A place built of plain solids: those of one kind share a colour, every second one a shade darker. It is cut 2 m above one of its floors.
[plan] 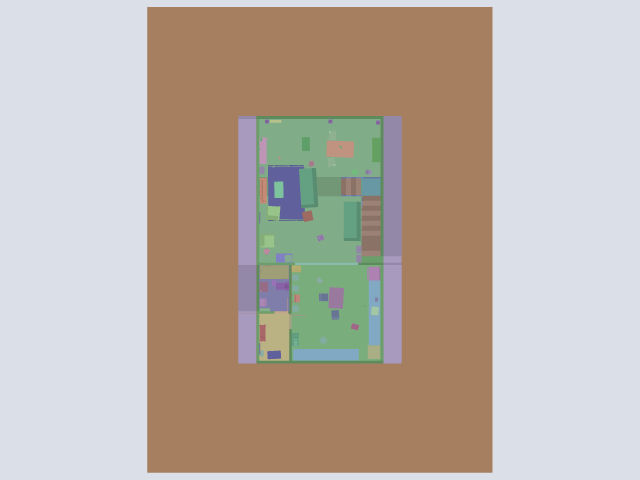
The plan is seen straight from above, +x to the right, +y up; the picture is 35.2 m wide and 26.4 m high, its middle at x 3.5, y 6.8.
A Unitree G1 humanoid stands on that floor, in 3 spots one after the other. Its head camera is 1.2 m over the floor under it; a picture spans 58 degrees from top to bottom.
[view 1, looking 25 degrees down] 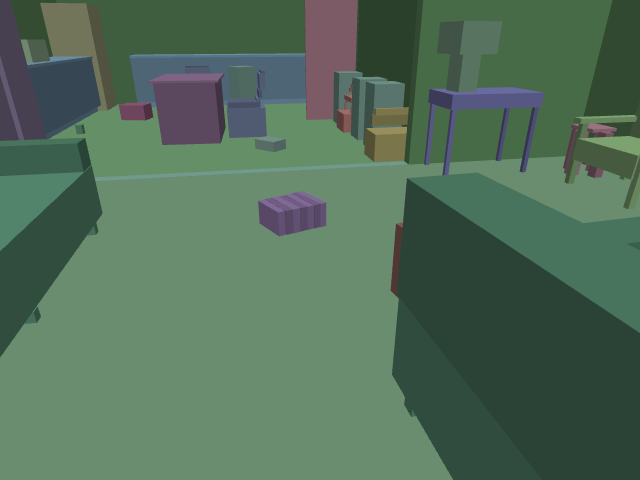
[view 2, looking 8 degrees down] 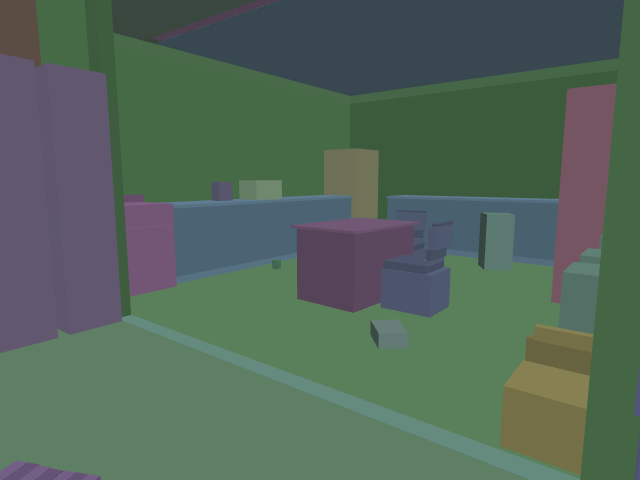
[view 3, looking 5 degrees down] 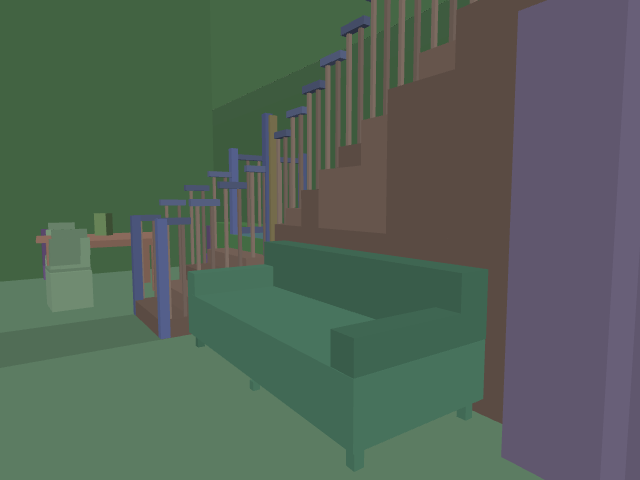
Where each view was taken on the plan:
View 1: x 3.88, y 9.73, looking -101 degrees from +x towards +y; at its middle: floor_living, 2.84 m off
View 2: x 1.98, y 7.33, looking -52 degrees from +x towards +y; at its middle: kitchen_table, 4.09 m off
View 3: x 3.67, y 5.38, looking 55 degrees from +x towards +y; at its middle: stair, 3.69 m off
